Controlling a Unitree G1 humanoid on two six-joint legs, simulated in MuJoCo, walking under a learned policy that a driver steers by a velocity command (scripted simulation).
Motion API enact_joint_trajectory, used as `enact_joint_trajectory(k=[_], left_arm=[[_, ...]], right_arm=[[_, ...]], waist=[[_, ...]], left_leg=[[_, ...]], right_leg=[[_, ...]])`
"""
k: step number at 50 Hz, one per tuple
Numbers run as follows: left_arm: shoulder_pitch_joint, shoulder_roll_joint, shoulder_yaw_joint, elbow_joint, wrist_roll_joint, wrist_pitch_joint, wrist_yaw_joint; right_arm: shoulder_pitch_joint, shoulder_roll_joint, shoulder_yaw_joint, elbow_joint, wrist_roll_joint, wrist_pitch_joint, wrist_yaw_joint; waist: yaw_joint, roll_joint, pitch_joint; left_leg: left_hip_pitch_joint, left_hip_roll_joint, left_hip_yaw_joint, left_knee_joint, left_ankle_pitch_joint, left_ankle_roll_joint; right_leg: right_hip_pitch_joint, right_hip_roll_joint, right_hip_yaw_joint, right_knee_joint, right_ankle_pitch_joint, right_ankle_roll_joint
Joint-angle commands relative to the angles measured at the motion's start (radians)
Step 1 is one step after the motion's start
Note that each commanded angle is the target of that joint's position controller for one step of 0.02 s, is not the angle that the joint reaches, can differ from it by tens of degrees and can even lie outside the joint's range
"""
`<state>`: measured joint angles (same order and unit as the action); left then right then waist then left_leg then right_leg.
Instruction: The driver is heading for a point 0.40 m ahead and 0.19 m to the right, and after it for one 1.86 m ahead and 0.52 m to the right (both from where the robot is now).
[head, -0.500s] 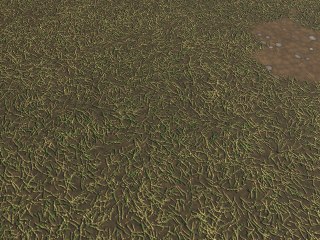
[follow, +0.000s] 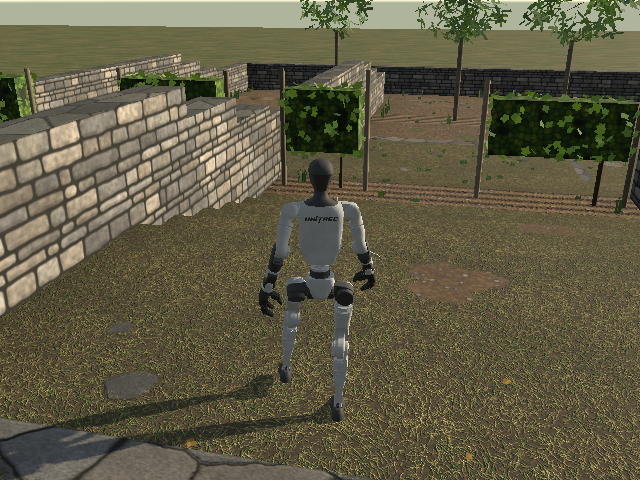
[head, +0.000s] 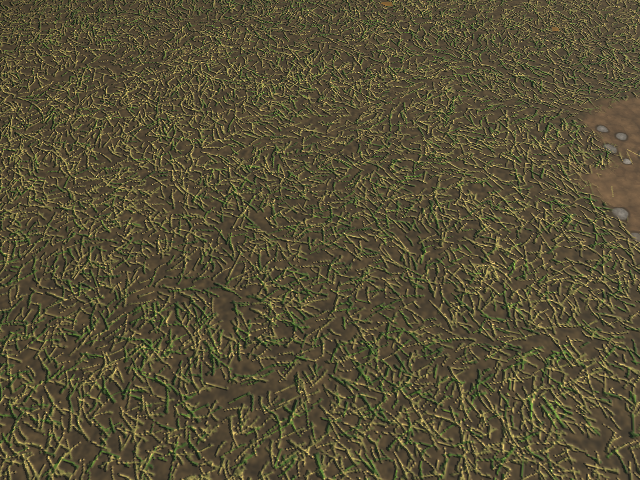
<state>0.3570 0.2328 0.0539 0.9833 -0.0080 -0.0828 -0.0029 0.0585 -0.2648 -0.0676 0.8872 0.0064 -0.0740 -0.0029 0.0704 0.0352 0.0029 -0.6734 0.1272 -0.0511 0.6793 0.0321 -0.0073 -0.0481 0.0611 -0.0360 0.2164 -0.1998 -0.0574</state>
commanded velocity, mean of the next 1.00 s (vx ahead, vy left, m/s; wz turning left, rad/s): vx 0.50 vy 0.00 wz -0.42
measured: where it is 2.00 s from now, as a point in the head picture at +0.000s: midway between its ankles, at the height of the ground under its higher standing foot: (506, 268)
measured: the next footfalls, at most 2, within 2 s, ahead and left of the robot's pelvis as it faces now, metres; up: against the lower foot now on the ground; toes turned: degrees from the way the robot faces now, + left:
left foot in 0.16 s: +0.28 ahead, +0.15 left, +0.00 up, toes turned -4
right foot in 0.70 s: +0.48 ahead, -0.17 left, +0.00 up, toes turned -27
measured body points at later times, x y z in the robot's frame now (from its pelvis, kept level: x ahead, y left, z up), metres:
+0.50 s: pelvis +0.27 +0.04 +0.00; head +0.28 +0.04 +0.45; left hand +0.49 +0.26 -0.11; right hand +0.22 -0.23 -0.14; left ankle +0.24 +0.16 -0.75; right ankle +0.37 -0.16 -0.68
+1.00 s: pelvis +0.51 -0.11 +0.00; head +0.53 -0.14 +0.45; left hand +0.68 +0.11 -0.12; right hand +0.54 -0.43 -0.11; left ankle +0.74 -0.01 -0.68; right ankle +0.44 -0.16 -0.75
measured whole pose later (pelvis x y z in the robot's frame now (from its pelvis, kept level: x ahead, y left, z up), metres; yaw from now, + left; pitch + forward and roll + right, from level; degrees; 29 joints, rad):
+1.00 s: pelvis +0.51 -0.11 +0.00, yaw -28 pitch +1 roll +0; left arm 0.33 0.24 0.07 0.83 0.00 -0.07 0.00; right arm 0.08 -0.29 -0.07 0.86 0.00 -0.08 0.00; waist 0.04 0.04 0.02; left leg -0.70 0.14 -0.04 0.81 -0.03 -0.03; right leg -0.09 0.09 0.00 0.26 -0.19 -0.09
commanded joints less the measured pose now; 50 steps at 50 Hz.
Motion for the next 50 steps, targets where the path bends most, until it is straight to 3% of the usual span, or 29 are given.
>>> enact_joint_trajectory(k=[1,3,5,7,8,9,10,11,12,13,15,17,19,24,27,30,32,33,34,35,36,37,38,39,40,41,43,46,50], left_arm=[[0.029,0.172,0.036,-0.033,-0.011,-0.002,0.011],[0.046,0.174,0.04,-0.025,-0.016,0.007,0.016],[0.033,0.188,0.048,-0.028,-0.018,0.016,0.022],[0.003,0.179,0.047,-0.042,-0.016,0.023,0.022],[-0.011,0.134,0.031,-0.066,-0.005,0.023,0.02],[0.094,0.029,0.005,-0.089,0.003,0.009,0.017],[0.107,0.047,0.004,-0.099,-0.021,-0.006,0.015],[0.025,0.15,0.032,-0.108,-0.042,-0.008,0.016],[-0.038,0.16,0.037,-0.124,-0.044,-0.003,0.019],[-0.055,0.147,0.041,-0.128,-0.033,0.005,0.022],[-0.031,0.107,0.048,-0.129,-0.027,0.03,0.019],[-0.045,0.079,0.047,-0.147,-0.027,0.05,0.017],[-0.082,0.082,0.05,-0.171,-0.019,0.06,0.016],[-0.22,0.069,0.039,-0.222,-0.013,0.051,-0.014],[-0.324,0.061,0.028,-0.267,-0.011,0.05,-0.034],[-0.367,0.077,0.029,-0.307,-0.013,0.054,-0.05],[-0.319,0.112,0.045,-0.315,-0.012,0.057,-0.054],[-0.224,0.142,0.063,-0.298,-0.016,0.059,-0.053],[-0.058,0.196,0.096,-0.253,-0.019,0.06,-0.044],[0.094,0.292,0.131,-0.215,-0.019,0.068,-0.02],[0.044,0.378,0.13,-0.226,-0.023,0.054,-0.019],[0.084,0.274,0.099,-0.24,-0.012,0.041,-0.026],[0.048,0.225,0.084,-0.226,-0.004,0.027,-0.029],[-0.026,0.194,0.073,-0.238,-0.006,0.02,-0.027],[-0.104,0.155,0.06,-0.252,0.0,0.019,-0.025],[-0.141,0.129,0.049,-0.264,0.013,0.016,-0.022],[-0.138,0.14,0.05,-0.257,0.011,0.005,-0.017],[-0.089,0.169,0.055,-0.229,0.005,-0.004,-0.001],[-0.042,0.17,0.051,-0.199,0.001,0.0,0.011]], right_arm=[[-0.127,-0.043,0.001,-0.08,0.007,-0.021,0.013],[-0.159,-0.056,0.001,-0.098,0.012,-0.032,0.024],[-0.126,-0.092,-0.008,-0.097,0.014,-0.042,0.029],[0.037,-0.145,-0.035,-0.054,0.01,-0.05,0.022],[0.213,-0.201,-0.055,-0.018,-0.007,-0.055,0.014],[0.334,-0.297,-0.079,-0.001,-0.016,-0.045,0.007],[0.352,-0.247,-0.064,0.004,-0.011,-0.038,0.012],[0.283,-0.164,-0.04,-0.01,-0.007,-0.038,0.01],[0.209,-0.123,-0.027,-0.024,-0.006,-0.037,0.008],[0.145,-0.092,-0.017,-0.026,-0.011,-0.037,0.01],[0.087,-0.066,-0.011,-0.021,-0.022,-0.04,0.01],[0.089,-0.085,-0.019,-0.011,-0.022,-0.047,0.006],[0.108,-0.106,-0.028,0.0,-0.024,-0.05,-0.002],[0.143,-0.143,-0.037,0.009,-0.019,-0.038,-0.019],[0.196,-0.169,-0.046,0.019,-0.007,-0.023,-0.022],[0.224,-0.192,-0.056,0.028,0.009,-0.001,-0.02],[0.205,-0.221,-0.064,0.019,0.019,0.012,-0.022],[0.192,-0.232,-0.067,0.014,0.024,0.021,-0.022],[0.179,-0.224,-0.062,0.008,0.026,0.027,-0.023],[0.205,-0.169,-0.041,-0.008,-0.006,0.019,-0.022],[0.289,-0.025,0.006,-0.06,-0.031,-0.015,-0.005],[0.178,-0.114,-0.01,-0.058,0.022,-0.054,0.009],[0.111,-0.146,-0.02,-0.073,0.055,-0.07,0.014],[0.1,-0.137,-0.017,-0.065,0.038,-0.075,0.006],[0.104,-0.143,-0.024,-0.048,0.015,-0.07,0.0],[0.133,-0.144,-0.029,-0.037,0.011,-0.055,0.002],[0.154,-0.118,-0.027,-0.028,0.005,-0.028,0.002],[0.071,-0.095,-0.02,-0.057,-0.01,-0.012,-0.001],[-0.039,-0.069,-0.008,-0.084,-0.003,-0.022,0.013]], waist=[[0.002,-0.091,0.064],[0.0,-0.103,0.07],[-0.033,-0.126,0.052],[-0.121,-0.131,-0.036],[-0.192,-0.086,-0.178],[-0.172,0.147,-0.346],[-0.173,0.286,-0.415],[-0.174,0.168,-0.258],[-0.157,0.105,-0.15],[-0.125,0.069,-0.08],[-0.072,0.106,-0.023],[-0.06,0.08,-0.001],[-0.059,0.045,0.014],[-0.097,0.017,0.049],[-0.135,0.003,0.084],[-0.134,0.015,0.096],[-0.088,0.049,0.044],[-0.03,0.057,-0.013],[0.059,0.034,-0.098],[0.102,-0.106,-0.193],[-0.033,-0.323,-0.29],[0.049,-0.175,-0.341],[0.046,-0.139,-0.203],[0.007,-0.074,-0.138],[-0.032,-0.064,-0.087],[-0.066,-0.085,-0.075],[-0.088,-0.079,-0.061],[-0.073,-0.064,-0.01],[-0.031,-0.088,0.021]], left_leg=[[0.061,-0.051,0.031,-0.118,0.061,-0.013],[0.078,-0.06,0.015,-0.172,0.03,-0.005],[0.15,-0.07,0.006,-0.207,-0.03,0.011],[0.386,-0.096,0.035,-0.24,-0.089,0.046],[0.665,-0.001,-0.045,-0.187,-0.084,0.098],[1.065,0.248,-0.388,-0.195,-0.159,0.219],[1.101,0.321,-0.679,-0.353,-0.351,0.276],[0.969,0.276,-0.554,-0.381,-0.452,0.224],[0.821,0.242,-0.413,-0.402,-0.423,0.185],[0.685,0.204,-0.312,-0.438,-0.353,0.172],[0.533,0.154,-0.164,-0.501,-0.265,0.155],[0.498,0.153,-0.078,-0.539,-0.179,0.171],[0.51,0.16,-0.012,-0.556,-0.109,0.185],[0.558,0.135,0.153,-0.568,-0.03,0.163],[0.636,0.157,0.202,-0.554,-0.015,0.156],[0.737,0.186,0.235,-0.486,0.1,0.136],[0.768,0.187,0.267,-0.353,0.435,0.116],[0.76,0.174,0.287,-0.209,0.588,0.102],[0.679,0.132,0.315,0.009,0.593,0.069],[0.407,0.086,0.318,0.333,0.226,0.019],[-0.002,-0.122,0.172,0.641,-0.622,-0.032],[-0.099,-0.109,-0.007,0.72,-0.613,-0.009],[-0.168,-0.064,0.006,0.701,-0.521,0.018],[-0.123,-0.014,0.003,0.626,-0.432,0.031],[-0.05,0.02,0.003,0.549,-0.379,0.029],[0.024,0.042,-0.008,0.51,-0.341,0.028],[0.066,0.044,0.002,0.438,-0.301,0.011],[-0.005,0.035,0.013,0.278,-0.162,-0.023],[0.021,-0.009,0.039,0.014,0.083,-0.021]], right_leg=[[-0.065,-0.249,0.156,-0.066,0.188,-0.144],[-0.019,-0.273,0.188,-0.02,0.182,-0.138],[0.011,-0.298,0.227,0.033,0.204,-0.119],[-0.012,-0.253,0.211,0.198,0.357,-0.085],[-0.141,-0.188,0.167,0.443,0.289,-0.052],[-0.5,-0.037,0.065,0.819,-0.077,0.023],[-0.667,-0.021,0.144,1.01,-0.411,0.027],[-0.738,-0.084,0.173,1.087,-0.351,0.015],[-0.74,-0.131,0.143,1.08,-0.261,0.007],[-0.697,-0.164,0.135,1.039,-0.188,0.009],[-0.597,-0.208,0.14,0.97,-0.113,0.011],[-0.602,-0.216,0.13,0.941,-0.062,0.019],[-0.649,-0.219,0.141,0.88,0.013,0.031],[-0.641,-0.2,0.08,0.615,0.224,0.038],[-0.649,-0.187,0.03,0.507,0.221,0.025],[-0.643,-0.162,-0.009,0.447,0.116,-0.007],[-0.524,-0.1,-0.068,0.437,0.012,-0.045],[-0.397,-0.053,-0.098,0.419,-0.015,-0.071],[-0.157,-0.002,-0.106,0.35,0.049,-0.108],[0.157,-0.141,0.139,0.322,0.05,-0.171],[0.424,-0.375,0.714,0.181,-0.129,-0.355],[0.433,-0.415,0.809,0.057,-0.173,-0.341],[0.34,-0.391,0.652,0.06,-0.072,-0.291],[0.195,-0.349,0.522,0.07,0.025,-0.253],[0.056,-0.311,0.414,0.06,0.131,-0.227],[-0.029,-0.285,0.358,0.035,0.189,-0.216],[-0.095,-0.269,0.301,-0.012,0.261,-0.217],[-0.1,-0.254,0.224,-0.051,0.345,-0.211],[-0.088,-0.207,0.135,-0.065,0.294,-0.157]])
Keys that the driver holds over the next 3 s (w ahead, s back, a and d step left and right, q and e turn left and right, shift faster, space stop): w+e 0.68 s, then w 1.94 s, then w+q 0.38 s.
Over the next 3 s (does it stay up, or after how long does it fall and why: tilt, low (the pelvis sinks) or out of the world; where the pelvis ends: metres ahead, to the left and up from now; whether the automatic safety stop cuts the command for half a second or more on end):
stays up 1.53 -0.64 -0.01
